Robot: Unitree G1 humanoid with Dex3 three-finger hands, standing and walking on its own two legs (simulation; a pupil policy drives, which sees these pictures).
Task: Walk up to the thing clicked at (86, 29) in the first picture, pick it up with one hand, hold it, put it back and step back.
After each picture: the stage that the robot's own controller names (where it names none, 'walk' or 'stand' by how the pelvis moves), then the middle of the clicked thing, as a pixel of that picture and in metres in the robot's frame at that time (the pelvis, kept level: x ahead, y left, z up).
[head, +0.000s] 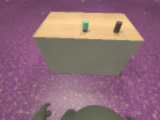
stand; (85, 26) +0.92 +0.09 +0.05
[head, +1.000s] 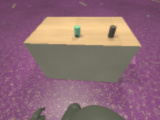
walk; (77, 31) +0.82 +0.19 +0.06
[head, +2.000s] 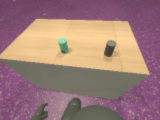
stand; (63, 46) +0.52 +0.26 +0.06
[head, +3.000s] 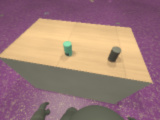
stand; (68, 49) +0.51 +0.20 +0.05
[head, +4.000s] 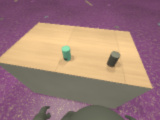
stand; (66, 53) +0.48 +0.21 +0.04
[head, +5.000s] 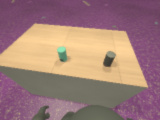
stand; (62, 54) +0.47 +0.24 +0.04
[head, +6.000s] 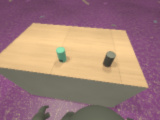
stand; (61, 55) +0.46 +0.24 +0.04
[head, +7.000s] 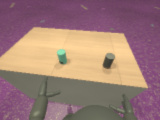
rise first; (62, 57) +0.45 +0.25 +0.04
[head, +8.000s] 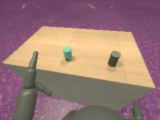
go down; (68, 54) +0.47 +0.24 +0.04
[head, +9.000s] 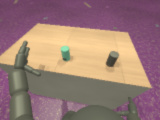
go down; (65, 53) +0.48 +0.22 +0.05
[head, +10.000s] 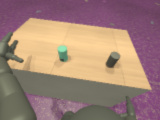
go down; (63, 54) +0.45 +0.22 +0.05
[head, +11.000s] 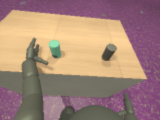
close in; (55, 49) +0.45 +0.23 +0.07
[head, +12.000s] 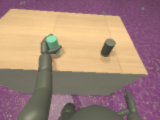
close; (53, 45) +0.47 +0.23 +0.09
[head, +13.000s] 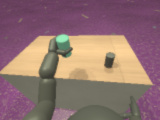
lift; (64, 46) +0.35 +0.16 +0.27
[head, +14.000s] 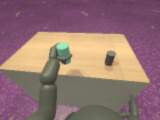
hold; (64, 54) +0.34 +0.17 +0.21
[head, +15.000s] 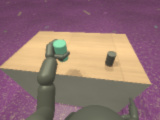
hold; (61, 51) +0.33 +0.19 +0.23
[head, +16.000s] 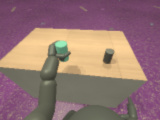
crouch; (62, 51) +0.36 +0.19 +0.19
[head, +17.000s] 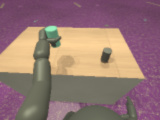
crouch; (53, 37) +0.45 +0.23 +0.23
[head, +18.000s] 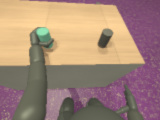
lower; (45, 38) +0.50 +0.24 +0.11
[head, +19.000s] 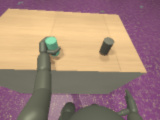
lower; (53, 47) +0.46 +0.23 +0.09
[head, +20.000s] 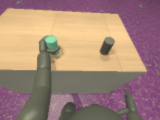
lower; (53, 46) +0.47 +0.23 +0.09
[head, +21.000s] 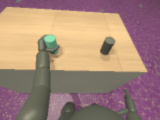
lower; (52, 45) +0.47 +0.24 +0.09
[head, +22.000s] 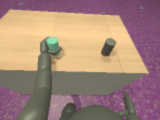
loosen; (54, 47) +0.46 +0.23 +0.09
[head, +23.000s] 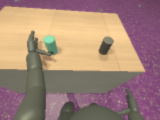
withdraw; (51, 45) +0.47 +0.24 +0.09
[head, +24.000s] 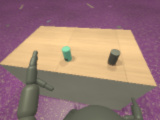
sink last; (67, 54) +0.47 +0.23 +0.06
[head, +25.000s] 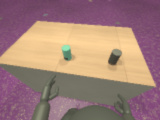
stand; (67, 53) +0.46 +0.22 +0.05
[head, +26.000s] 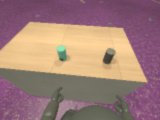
stand; (62, 53) +0.46 +0.24 +0.05
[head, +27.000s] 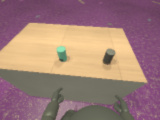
stand; (62, 54) +0.46 +0.24 +0.05
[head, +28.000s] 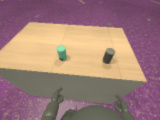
stand; (62, 53) +0.46 +0.24 +0.05
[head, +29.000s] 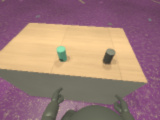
stand; (62, 54) +0.46 +0.24 +0.04
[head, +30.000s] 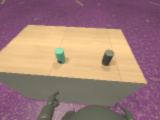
stand; (60, 56) +0.44 +0.24 +0.05
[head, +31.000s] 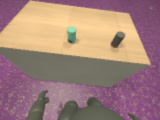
walk; (71, 35) +0.58 +0.17 +0.05
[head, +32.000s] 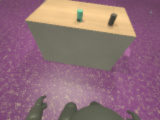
walk; (79, 16) +0.98 +0.18 +0.06
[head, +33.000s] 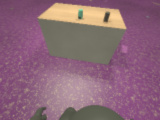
stand; (80, 14) +1.23 +0.22 +0.06
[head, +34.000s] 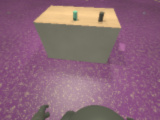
stand; (75, 15) +1.22 +0.27 +0.04
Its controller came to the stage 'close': yes
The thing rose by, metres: 0.22
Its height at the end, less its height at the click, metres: +0.00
